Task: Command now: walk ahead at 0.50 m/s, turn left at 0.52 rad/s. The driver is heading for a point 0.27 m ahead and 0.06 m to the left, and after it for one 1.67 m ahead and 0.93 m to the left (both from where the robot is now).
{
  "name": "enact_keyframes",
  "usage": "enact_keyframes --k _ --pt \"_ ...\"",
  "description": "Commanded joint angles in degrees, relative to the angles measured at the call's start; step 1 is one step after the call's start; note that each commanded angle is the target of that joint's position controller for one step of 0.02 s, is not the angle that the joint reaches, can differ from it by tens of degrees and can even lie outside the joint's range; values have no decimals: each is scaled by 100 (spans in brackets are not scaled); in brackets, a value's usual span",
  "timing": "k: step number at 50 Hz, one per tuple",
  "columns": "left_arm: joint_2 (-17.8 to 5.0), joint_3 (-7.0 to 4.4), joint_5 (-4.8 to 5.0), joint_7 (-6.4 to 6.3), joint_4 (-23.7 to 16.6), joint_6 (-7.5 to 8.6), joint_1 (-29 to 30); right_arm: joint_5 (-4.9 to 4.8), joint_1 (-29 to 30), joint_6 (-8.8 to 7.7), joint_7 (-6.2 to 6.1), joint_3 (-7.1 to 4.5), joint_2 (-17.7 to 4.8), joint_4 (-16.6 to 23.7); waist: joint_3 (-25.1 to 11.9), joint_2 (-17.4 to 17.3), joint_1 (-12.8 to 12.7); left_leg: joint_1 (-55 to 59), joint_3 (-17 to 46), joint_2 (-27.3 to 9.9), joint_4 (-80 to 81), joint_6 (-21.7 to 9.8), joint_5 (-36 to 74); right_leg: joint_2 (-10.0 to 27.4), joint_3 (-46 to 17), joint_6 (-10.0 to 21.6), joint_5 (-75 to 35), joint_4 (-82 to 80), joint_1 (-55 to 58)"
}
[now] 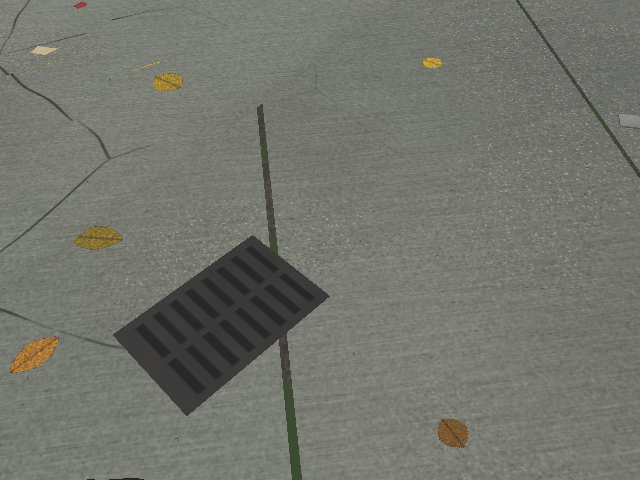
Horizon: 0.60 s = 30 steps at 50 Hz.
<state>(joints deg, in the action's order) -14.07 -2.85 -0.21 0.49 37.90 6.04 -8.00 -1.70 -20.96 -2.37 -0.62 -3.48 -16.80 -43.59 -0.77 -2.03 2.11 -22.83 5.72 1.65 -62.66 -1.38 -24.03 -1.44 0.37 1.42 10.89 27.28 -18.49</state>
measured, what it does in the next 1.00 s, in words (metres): walks ahead, turning left: left foot, then right foot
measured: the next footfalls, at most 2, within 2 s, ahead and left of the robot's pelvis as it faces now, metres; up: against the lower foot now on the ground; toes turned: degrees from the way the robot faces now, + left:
left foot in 0.34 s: +0.30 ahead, +0.16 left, +0.00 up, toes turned +14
right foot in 0.82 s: +0.36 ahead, -0.05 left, +0.00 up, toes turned +35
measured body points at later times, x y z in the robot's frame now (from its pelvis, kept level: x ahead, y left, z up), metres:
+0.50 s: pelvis +0.18 +0.06 -0.01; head +0.24 +0.09 +0.43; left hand +0.24 +0.37 -0.12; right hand +0.44 -0.15 -0.09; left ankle +0.26 +0.15 -0.74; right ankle +0.17 -0.11 -0.65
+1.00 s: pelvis +0.25 +0.02 +0.00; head +0.28 +0.02 +0.45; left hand +0.20 +0.33 -0.08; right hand +0.54 -0.14 -0.10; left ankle +0.17 +0.13 -0.65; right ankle +0.33 -0.07 -0.74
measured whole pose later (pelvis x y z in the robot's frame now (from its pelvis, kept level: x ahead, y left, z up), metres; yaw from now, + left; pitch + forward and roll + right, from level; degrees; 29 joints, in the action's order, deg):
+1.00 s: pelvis +0.25 +0.02 +0.00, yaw +36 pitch +1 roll +1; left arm -15.0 -3.1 -1.0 -2.1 40.1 -0.3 -9.5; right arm -1.2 -12.4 3.9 -1.2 -6.1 -20.5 -35.5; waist 1.8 -2.7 -0.6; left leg -32.6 5.4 4.2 -65.7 4.3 -22.1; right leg 1.6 1.0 0.3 12.9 26.8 -15.3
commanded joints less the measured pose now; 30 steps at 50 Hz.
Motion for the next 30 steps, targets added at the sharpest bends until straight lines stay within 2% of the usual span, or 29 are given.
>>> enact_keyframes --k 1,3,5,7,10,12,14,15,16,17,18,19,20,21,22,23,24,25,26,28,30 --pt "-547 -184 -48 -10 -46 6 -493 24 332 -31 48 -157 -485 585 152 801 -322 -2053 167 -737 -504 87 599 1678 -1730 884 -75 -1510 1553" --pt "-598 -218 -29 -6 53 55 -465 13 441 23 89 -119 -304 669 182 832 -269 -1963 38 -797 -364 162 864 1583 -1174 922 -687 -1708 1307" --pt "-746 -267 -29 -27 170 72 -453 58 685 49 103 -100 -255 800 286 675 -245 -2056 0 -805 47 273 1141 1610 -728 987 -1648 -1750 1243" --pt "-901 -307 -30 -81 247 17 -344 100 867 38 142 -60 -189 880 276 618 -225 -1822 -192 -764 780 331 1614 1508 -128 912 -2770 -1588 1191" --pt "-1079 -336 22 -166 364 -96 -379 117 1314 2 273 -15 -114 997 170 651 -389 -1122 -577 -580 1964 251 2521 1351 502 716 -3160 -1376 1096" --pt "-1208 -365 107 -189 443 -145 -470 99 1497 27 364 -56 -214 1118 73 704 -414 -895 -638 -508 2385 125 2521 1465 579 618 -3171 -1156 1351" --pt "-1344 -414 206 -214 454 -198 -422 124 1463 59 422 -149 -421 1211 -45 768 -295 -635 -744 -360 2654 -74 2060 1591 623 511 -3560 -694 1617" --pt "-1406 -442 252 -233 439 -227 -377 144 1247 73 430 -219 -553 1190 -181 794 -154 -305 -853 -205 2822 -197 1858 1578 671 435 -3953 -252 1683" --pt "-1372 -437 284 -248 420 -264 -329 153 704 74 413 -333 -736 1061 -426 658 150 403 -947 6 3233 -359 2101 1423 811 294 -4015 560 1589" --pt "-1186 -370 224 -237 419 -260 -536 164 126 83 314 -478 -1048 925 -753 270 399 1467 -772 63 3583 -583 3021 1070 943 24 -3247 1782 1042" --pt "-552 -162 -181 -182 251 -260 -896 158 4 124 151 -542 -1573 984 -1204 -1237 58 2945 1059 -1354 3179 -1094 5823 494 978 -329 1354 3743 -637" --pt "-671 -74 -120 -102 160 -223 -1395 280 332 72 186 -491 -1764 1328 -2371 -1601 -178 3981 3567 -2549 3616 -2451 5498 -275 -141 -521 3222 5388 -1881" --pt "-1207 -194 24 -61 230 -236 -959 241 477 78 236 -405 -1296 1425 -2370 -519 188 3649 2987 -2181 3877 -2174 4650 89 -721 -445 2583 5487 -2043" --pt "-1199 -181 92 -79 107 -269 -557 169 741 72 234 -328 -1070 1401 -1679 -291 103 3012 2312 -1858 3935 -1854 4053 226 -608 -381 2076 5184 -2191" --pt "-1076 -166 27 -159 174 -327 -480 103 912 100 202 -298 -940 1365 -1191 157 -59 2319 1936 -1556 4029 -1561 3571 422 -583 -409 1735 4753 -2140" --pt "-1123 -186 -23 -219 145 -399 -427 87 1079 140 163 -269 -869 1379 -926 53 -186 1678 1756 -1400 4149 -1471 3408 503 -606 -430 1543 4360 -1893" --pt "-1123 -198 -23 -221 159 -467 -482 159 1200 176 142 -263 -891 1407 -800 -93 -334 1140 1628 -1253 4282 -1405 3314 474 -563 -432 1423 4150 -1512" --pt "-1046 -183 -38 -232 182 -501 -552 221 1291 186 124 -279 -920 1424 -773 -202 -399 859 1551 -1167 4329 -1399 3409 391 -493 -463 1341 3913 -1315" --pt "-956 -159 -50 -248 205 -516 -581 240 1304 190 93 -294 -944 1419 -799 -250 -414 725 1462 -1106 4336 -1404 3525 337 -459 -502 1295 3647 -1205" --pt "-856 -125 -67 -283 189 -543 -457 212 1250 215 17 -323 -1004 1386 -866 -247 -364 653 1478 -1046 4328 -1392 3307 253 -497 -578 1138 3171 -1159" --pt "-810 -109 -59 -285 151 -581 -289 169 1280 278 -54 -335 -1022 1395 -876 -300 -313 575 1591 -958 4362 -1297 2439 210 -574 -609 857 2802 -1119"
Velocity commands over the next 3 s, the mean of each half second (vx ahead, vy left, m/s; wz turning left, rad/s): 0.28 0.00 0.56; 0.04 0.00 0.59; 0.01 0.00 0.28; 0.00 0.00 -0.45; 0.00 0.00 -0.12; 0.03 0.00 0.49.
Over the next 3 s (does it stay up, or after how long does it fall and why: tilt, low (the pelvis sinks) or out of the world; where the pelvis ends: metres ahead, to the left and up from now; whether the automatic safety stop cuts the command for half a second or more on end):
stays up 0.21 0.10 -0.01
